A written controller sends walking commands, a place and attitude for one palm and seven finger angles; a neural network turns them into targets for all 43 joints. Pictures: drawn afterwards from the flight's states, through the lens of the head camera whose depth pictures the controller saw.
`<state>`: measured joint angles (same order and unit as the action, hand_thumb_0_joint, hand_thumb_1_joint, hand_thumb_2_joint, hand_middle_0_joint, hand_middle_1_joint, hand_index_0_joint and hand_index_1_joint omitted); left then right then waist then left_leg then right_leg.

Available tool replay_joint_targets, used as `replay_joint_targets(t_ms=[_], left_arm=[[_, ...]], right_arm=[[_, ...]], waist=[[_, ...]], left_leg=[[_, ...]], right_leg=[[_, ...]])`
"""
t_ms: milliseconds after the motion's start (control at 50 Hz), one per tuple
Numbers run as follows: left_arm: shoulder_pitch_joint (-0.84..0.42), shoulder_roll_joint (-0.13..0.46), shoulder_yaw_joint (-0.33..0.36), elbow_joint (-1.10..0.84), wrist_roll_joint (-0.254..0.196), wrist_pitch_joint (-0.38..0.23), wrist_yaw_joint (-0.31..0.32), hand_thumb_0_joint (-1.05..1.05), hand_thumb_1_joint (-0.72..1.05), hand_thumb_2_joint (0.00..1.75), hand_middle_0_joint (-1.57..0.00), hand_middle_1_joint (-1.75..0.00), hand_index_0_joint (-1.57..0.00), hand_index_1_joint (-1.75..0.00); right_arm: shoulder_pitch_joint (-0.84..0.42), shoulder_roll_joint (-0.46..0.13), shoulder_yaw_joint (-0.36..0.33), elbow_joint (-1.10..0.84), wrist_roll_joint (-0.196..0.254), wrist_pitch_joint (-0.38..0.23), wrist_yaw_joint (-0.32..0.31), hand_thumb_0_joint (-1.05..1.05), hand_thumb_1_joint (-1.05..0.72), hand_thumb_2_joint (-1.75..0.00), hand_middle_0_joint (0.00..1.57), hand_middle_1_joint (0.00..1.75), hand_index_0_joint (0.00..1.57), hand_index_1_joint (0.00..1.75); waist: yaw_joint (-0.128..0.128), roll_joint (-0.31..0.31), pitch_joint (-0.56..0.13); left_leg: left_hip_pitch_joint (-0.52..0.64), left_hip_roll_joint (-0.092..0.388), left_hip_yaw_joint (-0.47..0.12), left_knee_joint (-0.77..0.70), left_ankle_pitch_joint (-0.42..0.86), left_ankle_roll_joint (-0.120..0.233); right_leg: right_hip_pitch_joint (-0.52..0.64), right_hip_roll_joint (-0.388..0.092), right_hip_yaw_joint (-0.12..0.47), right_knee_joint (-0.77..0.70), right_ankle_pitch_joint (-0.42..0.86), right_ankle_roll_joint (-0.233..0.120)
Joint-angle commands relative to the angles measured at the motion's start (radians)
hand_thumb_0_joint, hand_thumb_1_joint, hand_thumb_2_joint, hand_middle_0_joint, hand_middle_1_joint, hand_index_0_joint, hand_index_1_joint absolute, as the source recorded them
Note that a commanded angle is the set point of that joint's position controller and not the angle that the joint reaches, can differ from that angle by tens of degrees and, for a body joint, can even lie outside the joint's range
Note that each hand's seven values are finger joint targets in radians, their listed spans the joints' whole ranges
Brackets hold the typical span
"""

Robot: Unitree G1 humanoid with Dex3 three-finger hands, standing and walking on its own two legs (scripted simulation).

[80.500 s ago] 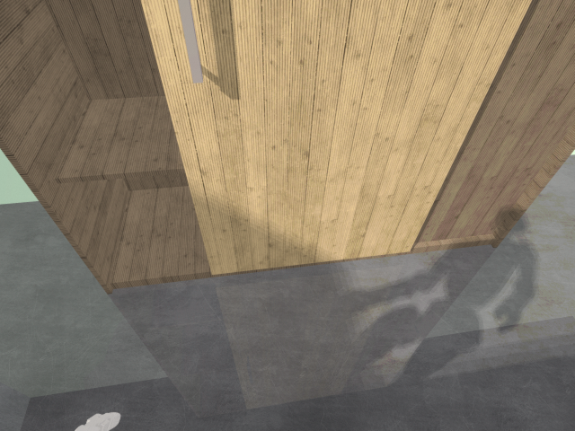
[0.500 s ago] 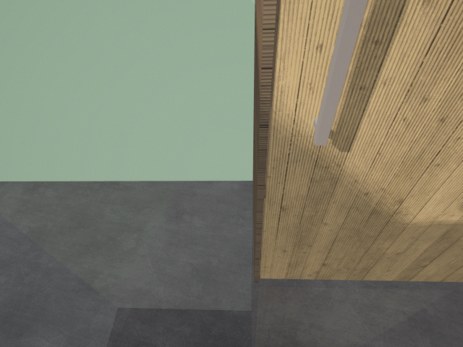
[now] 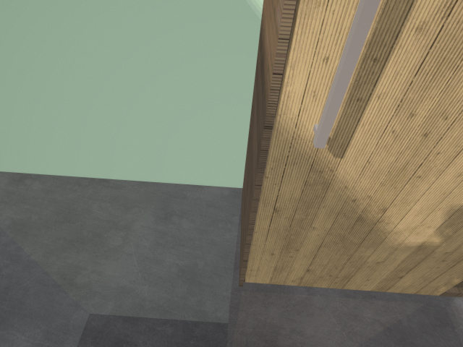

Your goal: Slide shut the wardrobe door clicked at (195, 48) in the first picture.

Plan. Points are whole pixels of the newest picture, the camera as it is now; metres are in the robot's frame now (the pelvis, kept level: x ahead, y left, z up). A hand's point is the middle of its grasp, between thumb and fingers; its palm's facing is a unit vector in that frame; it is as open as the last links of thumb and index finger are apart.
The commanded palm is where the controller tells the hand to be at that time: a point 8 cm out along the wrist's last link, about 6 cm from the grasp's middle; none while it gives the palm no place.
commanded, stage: come to a stop and stand still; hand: right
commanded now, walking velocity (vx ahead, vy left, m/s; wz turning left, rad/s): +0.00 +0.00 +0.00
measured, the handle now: (343, 60) +0.50 -0.14 +0.28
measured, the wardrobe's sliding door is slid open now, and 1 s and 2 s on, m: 0.00 0.00 0.00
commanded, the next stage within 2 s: look again from close up in 0.54 s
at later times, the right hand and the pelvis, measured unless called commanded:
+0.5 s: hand out of the picture -0.01 -0.16 -0.17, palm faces +0.01 +0.99 -0.15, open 7.4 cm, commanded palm none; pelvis +0.00 +0.00 +0.00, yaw +0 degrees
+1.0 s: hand out of the picture +0.01 -0.17 -0.17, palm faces +0.01 +0.99 -0.16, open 7.4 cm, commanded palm none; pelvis +0.02 -0.01 +0.01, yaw +1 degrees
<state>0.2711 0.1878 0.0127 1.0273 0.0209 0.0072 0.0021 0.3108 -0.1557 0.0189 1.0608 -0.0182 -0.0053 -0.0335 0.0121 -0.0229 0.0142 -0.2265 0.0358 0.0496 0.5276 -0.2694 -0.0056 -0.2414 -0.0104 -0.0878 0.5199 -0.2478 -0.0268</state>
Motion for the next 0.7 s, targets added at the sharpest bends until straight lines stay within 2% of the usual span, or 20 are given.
replay_joint_targets(t_ms=[0,120,220,300,320,380,580,680], left_arm=[[0.051,0.092,0.013,-0.043,0.0,-0.023,0.008,0.0,0.9,0.9,-0.2,-0.3,-0.2,-0.3],[0.066,0.08,0.005,-0.018,-0.003,-0.031,0.01,0.0,0.9,0.9,-0.2,-0.3,-0.2,-0.3],[0.082,0.069,0.002,0.008,-0.005,-0.033,0.012,0.0,0.9,0.9,-0.2,-0.3,-0.2,-0.3],[0.089,0.064,0.001,0.027,-0.006,-0.035,0.014,0.0,0.9,0.9,-0.2,-0.3,-0.2,-0.3],[0.087,0.062,0.001,0.031,-0.006,-0.035,0.014,0.0,0.9,0.9,-0.2,-0.3,-0.2,-0.3],[0.091,0.057,0.001,0.042,-0.009,-0.035,0.015,0.0,0.9,0.9,-0.2,-0.3,-0.2,-0.3],[0.08,0.05,0.0,0.061,-0.011,-0.04,0.019,0.0,0.9,0.9,-0.2,-0.3,-0.2,-0.3],[0.071,0.052,-0.001,0.069,-0.012,-0.04,0.021,0.0,0.9,0.9,-0.2,-0.3,-0.2,-0.3]], right_arm=[[0.023,-0.122,-0.025,-0.064,0.0,-0.019,-0.009,0.0,-0.9,-0.9,0.2,0.3,0.2,0.3],[0.044,-0.111,-0.022,-0.059,0.002,-0.018,-0.006,0.0,-0.9,-0.9,0.2,0.3,0.2,0.3],[0.05,-0.105,-0.021,-0.047,0.003,-0.021,-0.004,0.0,-0.9,-0.9,0.2,0.3,0.2,0.3],[0.055,-0.099,-0.021,-0.03,0.003,-0.021,-0.004,0.0,-0.9,-0.9,0.2,0.3,0.2,0.3],[0.06,-0.096,-0.02,-0.026,0.003,-0.021,-0.003,0.0,-0.9,-0.9,0.2,0.3,0.2,0.3],[0.064,-0.092,-0.018,-0.012,0.003,-0.023,-0.003,0.0,-0.9,-0.9,0.2,0.3,0.2,0.3],[0.086,-0.075,-0.017,0.012,0.003,-0.027,-0.005,0.0,-0.9,-0.9,0.2,0.3,0.2,0.3],[0.085,-0.071,-0.017,0.019,0.002,-0.025,-0.006,0.0,-0.9,-0.9,0.2,0.3,0.2,0.3]], waist=[[0.0,0.036,0.07],[-0.013,0.034,0.08],[-0.013,0.042,0.071],[-0.012,0.006,0.066],[-0.014,0.014,0.067],[-0.012,0.034,0.066],[-0.012,0.021,0.036],[-0.012,0.028,0.048]], left_leg=[[-0.082,0.059,-0.112,-0.141,-0.122,0.047],[-0.046,0.059,-0.103,-0.141,-0.072,0.044],[-0.033,0.065,-0.103,-0.157,-0.056,0.043],[-0.024,0.062,-0.095,-0.155,-0.026,0.042],[-0.024,0.063,-0.092,-0.156,-0.021,0.041],[-0.022,0.065,-0.095,-0.166,-0.012,0.04],[-0.002,0.067,-0.09,-0.163,0.074,0.035],[-0.001,0.065,-0.086,-0.161,0.093,0.032]], right_leg=[[-0.059,-0.086,0.134,-0.158,-0.109,-0.01],[-0.094,-0.092,0.141,-0.188,-0.122,-0.009],[-0.082,-0.089,0.133,-0.185,-0.099,-0.005],[-0.075,-0.095,0.14,-0.198,-0.098,-0.005],[-0.073,-0.097,0.136,-0.2,-0.1,-0.004],[-0.058,-0.095,0.13,-0.193,-0.076,-0.003],[-0.005,-0.101,0.117,-0.182,0.017,-0.006],[0.004,-0.106,0.114,-0.187,0.042,-0.006]])
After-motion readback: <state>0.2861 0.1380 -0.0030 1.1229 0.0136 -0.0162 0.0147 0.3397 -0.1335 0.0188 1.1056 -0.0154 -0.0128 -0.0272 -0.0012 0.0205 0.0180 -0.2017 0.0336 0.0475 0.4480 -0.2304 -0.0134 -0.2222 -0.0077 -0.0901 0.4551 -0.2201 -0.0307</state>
